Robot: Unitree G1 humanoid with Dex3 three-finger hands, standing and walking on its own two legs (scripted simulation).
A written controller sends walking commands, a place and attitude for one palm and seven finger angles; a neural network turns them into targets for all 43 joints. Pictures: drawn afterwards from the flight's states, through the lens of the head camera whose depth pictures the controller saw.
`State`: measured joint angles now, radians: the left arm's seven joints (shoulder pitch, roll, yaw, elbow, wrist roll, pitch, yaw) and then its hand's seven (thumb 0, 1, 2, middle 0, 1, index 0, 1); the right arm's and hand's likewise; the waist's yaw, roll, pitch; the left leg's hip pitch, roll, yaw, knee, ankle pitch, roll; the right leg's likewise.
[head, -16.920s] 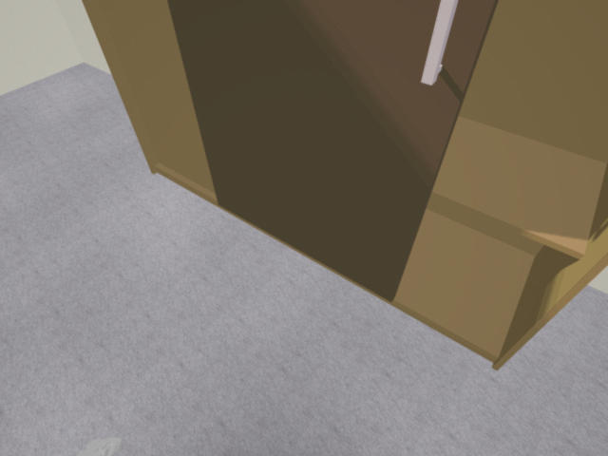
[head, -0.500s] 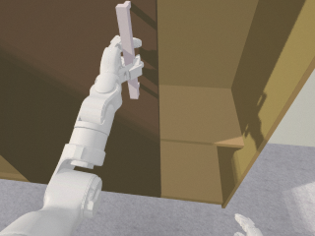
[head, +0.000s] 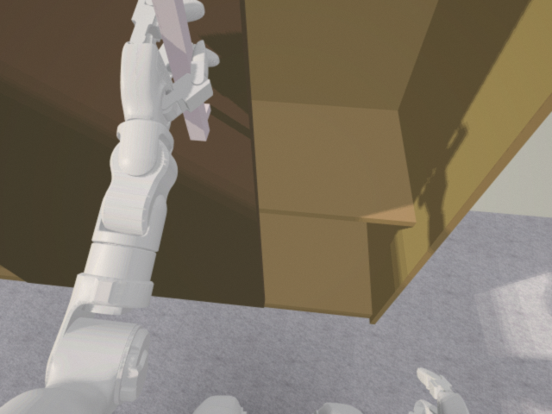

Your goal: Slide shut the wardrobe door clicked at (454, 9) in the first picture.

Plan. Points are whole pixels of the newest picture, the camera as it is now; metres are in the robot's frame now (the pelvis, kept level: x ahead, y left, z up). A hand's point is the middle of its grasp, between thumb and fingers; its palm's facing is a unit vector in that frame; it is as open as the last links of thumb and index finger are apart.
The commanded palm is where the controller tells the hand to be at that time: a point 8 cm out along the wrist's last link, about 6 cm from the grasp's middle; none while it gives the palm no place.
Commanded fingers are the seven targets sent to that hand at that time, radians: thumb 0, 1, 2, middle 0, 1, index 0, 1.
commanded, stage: step sideways, sliding the door along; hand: left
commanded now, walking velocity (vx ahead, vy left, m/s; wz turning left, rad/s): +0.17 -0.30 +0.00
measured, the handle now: (185, 44) +0.46 +0.16 +0.26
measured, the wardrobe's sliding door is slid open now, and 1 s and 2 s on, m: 0.38 0.28 0.25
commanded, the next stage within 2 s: none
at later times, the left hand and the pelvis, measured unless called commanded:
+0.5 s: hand (228, 80) +0.42 +0.11 +0.25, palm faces +0.31 -0.95 -0.09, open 6.4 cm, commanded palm +0.40 +0.08 +0.25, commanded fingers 0.00 0.90 0.90 -0.45 -1.40 -0.45 -1.40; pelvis +0.06 -0.09 +0.01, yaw +10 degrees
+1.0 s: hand (294, 91) +0.42 +0.03 +0.24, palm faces +0.16 -0.98 -0.08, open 6.9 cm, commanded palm +0.40 +0.04 +0.24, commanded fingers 0.00 0.90 0.90 -0.45 -1.40 -0.45 -1.40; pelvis +0.09 -0.10 +0.01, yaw +8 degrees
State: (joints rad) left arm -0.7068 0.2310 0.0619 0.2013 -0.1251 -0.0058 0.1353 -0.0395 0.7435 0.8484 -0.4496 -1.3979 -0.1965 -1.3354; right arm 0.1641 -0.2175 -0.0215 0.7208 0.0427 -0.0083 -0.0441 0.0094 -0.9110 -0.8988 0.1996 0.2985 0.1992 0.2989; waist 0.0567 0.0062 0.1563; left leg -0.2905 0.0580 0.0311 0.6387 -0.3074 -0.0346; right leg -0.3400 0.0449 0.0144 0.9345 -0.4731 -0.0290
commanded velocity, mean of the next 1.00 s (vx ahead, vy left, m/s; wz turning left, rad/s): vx -0.19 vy -0.27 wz -0.17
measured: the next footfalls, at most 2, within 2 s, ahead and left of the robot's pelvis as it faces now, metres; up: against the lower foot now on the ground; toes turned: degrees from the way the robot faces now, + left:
right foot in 0.14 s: +0.15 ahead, -0.18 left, +0.00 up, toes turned +2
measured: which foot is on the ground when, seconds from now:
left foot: down 0.00-1.00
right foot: up 0.00-0.12, down 0.14-1.00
